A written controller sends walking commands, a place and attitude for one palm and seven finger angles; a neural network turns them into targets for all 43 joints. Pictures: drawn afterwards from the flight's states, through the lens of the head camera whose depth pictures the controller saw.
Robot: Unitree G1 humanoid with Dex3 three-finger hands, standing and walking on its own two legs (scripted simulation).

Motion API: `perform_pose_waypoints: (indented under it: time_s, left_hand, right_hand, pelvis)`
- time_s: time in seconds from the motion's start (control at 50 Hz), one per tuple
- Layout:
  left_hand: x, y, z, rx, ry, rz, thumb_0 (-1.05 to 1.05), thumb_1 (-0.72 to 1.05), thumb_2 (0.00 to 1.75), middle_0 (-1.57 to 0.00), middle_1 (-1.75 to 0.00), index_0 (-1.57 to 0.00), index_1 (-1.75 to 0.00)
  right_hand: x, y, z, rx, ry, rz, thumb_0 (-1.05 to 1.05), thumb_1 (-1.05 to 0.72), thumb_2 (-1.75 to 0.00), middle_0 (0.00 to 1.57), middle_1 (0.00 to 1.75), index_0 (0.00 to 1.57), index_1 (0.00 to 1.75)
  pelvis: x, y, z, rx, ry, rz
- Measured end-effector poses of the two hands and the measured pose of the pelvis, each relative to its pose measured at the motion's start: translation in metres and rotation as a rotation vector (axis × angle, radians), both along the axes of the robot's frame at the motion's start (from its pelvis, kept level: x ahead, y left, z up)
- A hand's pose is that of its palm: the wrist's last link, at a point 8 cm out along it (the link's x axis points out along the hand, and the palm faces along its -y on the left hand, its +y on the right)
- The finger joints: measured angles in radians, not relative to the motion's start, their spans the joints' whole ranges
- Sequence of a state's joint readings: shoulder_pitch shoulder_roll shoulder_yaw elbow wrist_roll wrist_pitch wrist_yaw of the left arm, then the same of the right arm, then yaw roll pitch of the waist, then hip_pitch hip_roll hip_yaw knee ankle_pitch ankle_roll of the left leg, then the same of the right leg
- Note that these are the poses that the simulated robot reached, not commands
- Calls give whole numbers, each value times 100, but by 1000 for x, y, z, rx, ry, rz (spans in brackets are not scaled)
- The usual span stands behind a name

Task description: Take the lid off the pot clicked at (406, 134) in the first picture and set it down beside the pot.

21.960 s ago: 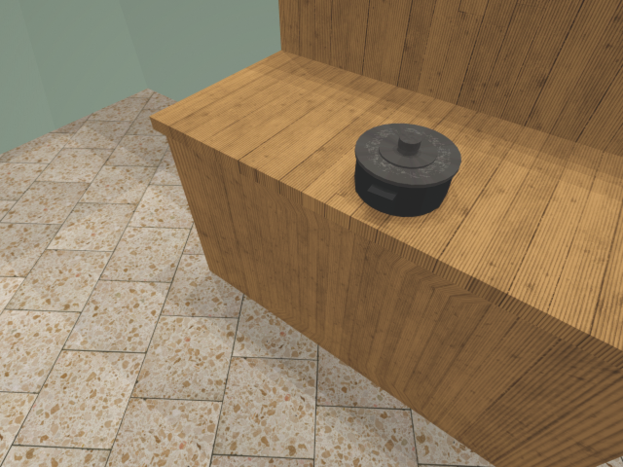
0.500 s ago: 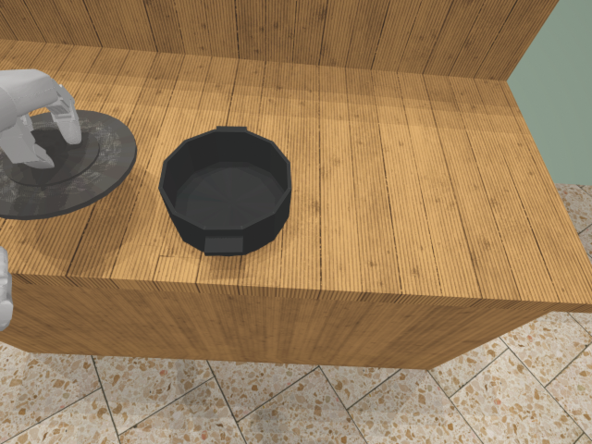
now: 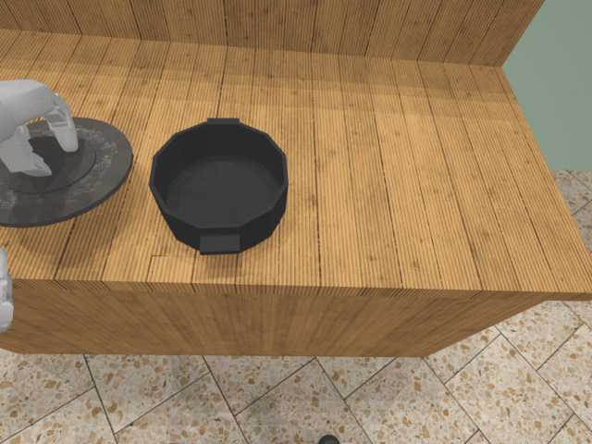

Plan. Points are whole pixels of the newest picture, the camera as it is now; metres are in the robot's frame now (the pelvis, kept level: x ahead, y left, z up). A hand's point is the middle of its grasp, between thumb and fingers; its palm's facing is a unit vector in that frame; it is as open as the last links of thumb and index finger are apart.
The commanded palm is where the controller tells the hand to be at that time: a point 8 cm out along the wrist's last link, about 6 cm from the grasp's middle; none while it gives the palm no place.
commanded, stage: lower the lid onto the table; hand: left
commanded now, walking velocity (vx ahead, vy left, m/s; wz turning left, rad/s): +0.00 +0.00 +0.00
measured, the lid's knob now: (42, 150) +0.50 +0.31 +0.07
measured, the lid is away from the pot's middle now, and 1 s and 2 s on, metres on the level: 0.23 0.23 0.24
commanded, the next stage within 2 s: open the fingers wide in 1.00 s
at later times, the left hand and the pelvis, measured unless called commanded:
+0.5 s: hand (41, 167) +0.47 +0.31 +0.06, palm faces -0.50 -0.09 -0.86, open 7.0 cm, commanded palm +0.53 +0.29 +0.12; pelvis +0.00 +0.00 -0.01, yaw +1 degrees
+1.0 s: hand (46, 179) +0.47 +0.32 +0.04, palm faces -0.50 -0.09 -0.86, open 7.0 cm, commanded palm +0.53 +0.30 +0.09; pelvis -0.01 +0.00 -0.02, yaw +0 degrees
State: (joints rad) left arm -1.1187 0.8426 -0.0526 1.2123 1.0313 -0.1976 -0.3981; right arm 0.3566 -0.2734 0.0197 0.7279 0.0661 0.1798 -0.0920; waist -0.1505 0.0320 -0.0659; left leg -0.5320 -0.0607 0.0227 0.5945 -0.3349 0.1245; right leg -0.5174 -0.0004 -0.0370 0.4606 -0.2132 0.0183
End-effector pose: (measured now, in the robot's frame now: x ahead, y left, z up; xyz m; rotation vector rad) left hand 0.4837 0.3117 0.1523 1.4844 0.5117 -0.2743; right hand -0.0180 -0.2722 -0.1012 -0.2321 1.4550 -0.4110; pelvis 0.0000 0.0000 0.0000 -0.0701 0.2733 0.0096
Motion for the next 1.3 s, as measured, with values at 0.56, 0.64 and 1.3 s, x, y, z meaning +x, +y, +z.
perform_pose_waypoints:
  time_s: [0.56, 0.64, 1.3]
  left_hand:
    - [-3, 1, -34, -16, 22, -25, 0, 33, 55, -73, -96, -72, -95]
    - [-3, -1, -43, -13, 44, -36, 0, 33, 55, -73, -96, -72, -95]
    - [-22, 9, -64, -9, 7, -67, 2, 36, 55, -69, -98, -70, -96]
  right_hand:
    - [0, 1, -3, -26, 19, 7, 0, -90, -90, 21, 30, 20, 30]
    - [-5, 1, -4, -26, 34, 7, 0, -90, -90, 21, 30, 20, 30]
    - [-22, 12, -14, -13, 81, -5, 0, -90, -90, 21, 30, 20, 30]
  pelvis:
    - [-1, 0, -8, -14, 37, 12]
    - [-3, 0, -10, -18, 42, 14]
    - [-15, 8, -20, -34, 62, 13]
